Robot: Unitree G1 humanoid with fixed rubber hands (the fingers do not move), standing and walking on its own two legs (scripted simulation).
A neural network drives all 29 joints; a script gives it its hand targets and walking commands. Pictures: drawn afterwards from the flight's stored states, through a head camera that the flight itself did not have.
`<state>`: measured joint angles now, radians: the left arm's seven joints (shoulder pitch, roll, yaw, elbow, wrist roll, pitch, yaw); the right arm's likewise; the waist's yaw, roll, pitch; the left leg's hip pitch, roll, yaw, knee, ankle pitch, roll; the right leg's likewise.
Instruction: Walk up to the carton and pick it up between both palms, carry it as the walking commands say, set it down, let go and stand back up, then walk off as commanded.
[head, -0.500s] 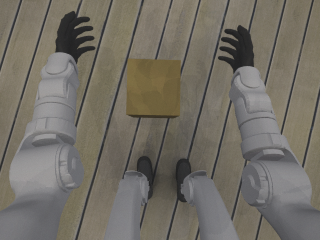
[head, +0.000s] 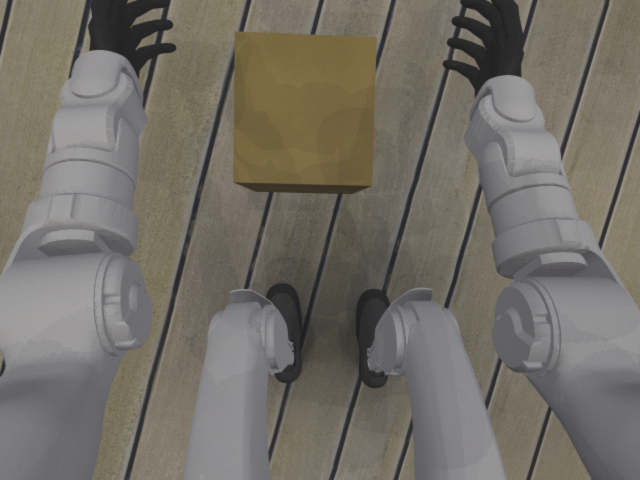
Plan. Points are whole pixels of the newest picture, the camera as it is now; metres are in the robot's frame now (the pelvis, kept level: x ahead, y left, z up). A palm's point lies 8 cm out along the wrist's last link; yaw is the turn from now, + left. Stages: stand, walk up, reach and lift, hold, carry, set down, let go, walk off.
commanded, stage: reach and lift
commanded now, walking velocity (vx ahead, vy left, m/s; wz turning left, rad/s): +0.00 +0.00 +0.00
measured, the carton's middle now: (305, 128) +0.53 +0.05 -0.41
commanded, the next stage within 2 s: none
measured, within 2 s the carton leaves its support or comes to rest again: neither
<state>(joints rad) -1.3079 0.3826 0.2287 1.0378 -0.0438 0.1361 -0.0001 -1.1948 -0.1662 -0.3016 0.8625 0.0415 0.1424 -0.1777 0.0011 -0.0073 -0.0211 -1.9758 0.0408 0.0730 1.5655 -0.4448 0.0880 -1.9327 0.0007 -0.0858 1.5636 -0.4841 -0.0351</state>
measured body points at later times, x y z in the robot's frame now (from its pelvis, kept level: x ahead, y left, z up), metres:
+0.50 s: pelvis -0.02 +0.00 -0.12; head +0.34 +0.03 +0.14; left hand +0.54 +0.23 -0.28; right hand +0.54 -0.13 -0.28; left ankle +0.09 +0.09 -0.50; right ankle +0.08 -0.10 -0.50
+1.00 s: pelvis -0.03 +0.00 -0.18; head +0.35 +0.03 +0.05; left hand +0.54 +0.22 -0.37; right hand +0.54 -0.14 -0.36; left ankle +0.09 +0.09 -0.50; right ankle +0.08 -0.10 -0.50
